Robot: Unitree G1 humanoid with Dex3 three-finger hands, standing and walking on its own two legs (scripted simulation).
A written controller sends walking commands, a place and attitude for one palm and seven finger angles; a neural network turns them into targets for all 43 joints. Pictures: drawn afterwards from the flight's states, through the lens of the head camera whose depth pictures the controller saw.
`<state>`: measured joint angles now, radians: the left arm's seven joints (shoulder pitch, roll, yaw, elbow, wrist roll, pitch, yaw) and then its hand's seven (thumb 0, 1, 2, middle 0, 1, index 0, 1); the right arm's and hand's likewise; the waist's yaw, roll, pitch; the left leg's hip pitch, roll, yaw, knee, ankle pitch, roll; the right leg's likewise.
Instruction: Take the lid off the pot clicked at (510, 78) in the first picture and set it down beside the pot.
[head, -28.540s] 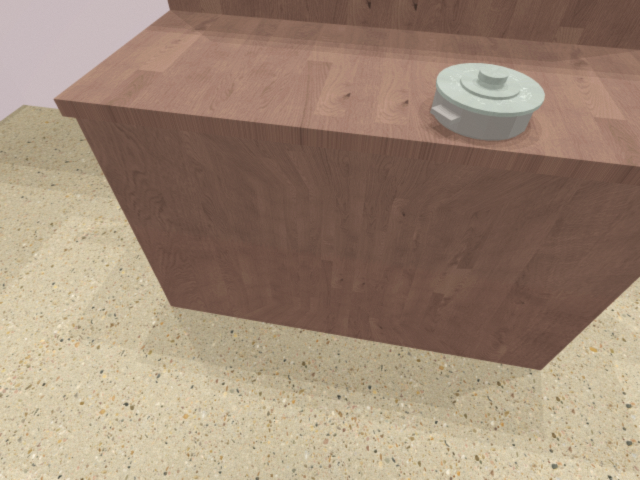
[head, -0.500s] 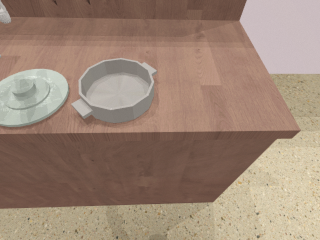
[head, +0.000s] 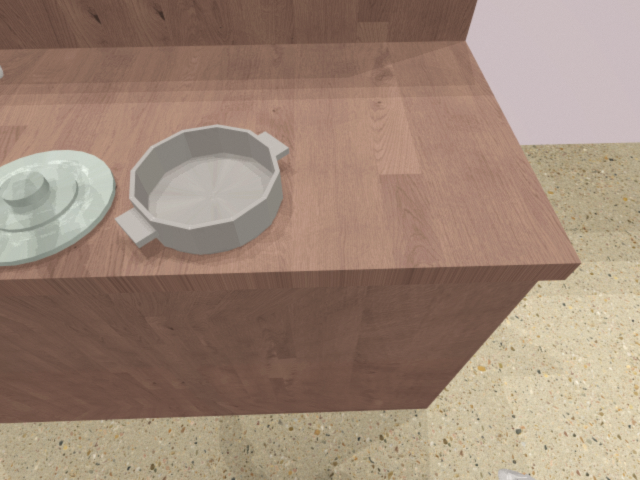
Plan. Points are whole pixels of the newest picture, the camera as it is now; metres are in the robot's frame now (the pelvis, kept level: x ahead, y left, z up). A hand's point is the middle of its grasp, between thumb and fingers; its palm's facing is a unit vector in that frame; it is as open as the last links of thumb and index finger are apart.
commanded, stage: draw the hand back to the body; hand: left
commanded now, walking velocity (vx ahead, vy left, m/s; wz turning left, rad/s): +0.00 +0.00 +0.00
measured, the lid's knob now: (24, 188) +0.46 +0.38 +0.11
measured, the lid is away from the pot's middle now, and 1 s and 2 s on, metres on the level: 0.23 0.23 0.23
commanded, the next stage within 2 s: step back with the hand held close in 1.94 s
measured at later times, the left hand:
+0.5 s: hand out of the picture +0.39 +0.29 +0.30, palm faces +0.55 -0.81 -0.21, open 10.7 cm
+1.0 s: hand out of the picture +0.30 +0.26 +0.31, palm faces +0.57 -0.80 -0.19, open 8.5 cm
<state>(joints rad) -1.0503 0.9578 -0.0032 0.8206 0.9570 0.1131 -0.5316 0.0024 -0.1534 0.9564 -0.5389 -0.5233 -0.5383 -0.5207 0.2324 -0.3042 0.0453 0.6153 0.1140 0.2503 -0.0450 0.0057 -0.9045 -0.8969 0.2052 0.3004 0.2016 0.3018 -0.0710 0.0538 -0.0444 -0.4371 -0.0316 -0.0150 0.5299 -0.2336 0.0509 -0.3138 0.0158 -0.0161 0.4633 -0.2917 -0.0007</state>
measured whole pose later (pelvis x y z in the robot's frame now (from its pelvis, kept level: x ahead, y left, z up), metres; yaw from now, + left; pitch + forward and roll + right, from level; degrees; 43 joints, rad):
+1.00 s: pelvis +0.00 -0.03 +0.01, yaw -1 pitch -3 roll +0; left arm -0.26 0.51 0.50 -0.03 -0.11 -0.07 0.09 0.01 0.56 0.92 -0.31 -0.37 -0.31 -0.37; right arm 0.15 -0.26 0.04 0.68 0.04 -0.03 -0.06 0.01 -0.90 -0.90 0.21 0.30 0.20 0.30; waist 0.05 0.05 0.02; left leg -0.14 0.01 0.00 0.40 -0.21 0.00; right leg -0.03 0.05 0.00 0.34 -0.25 -0.04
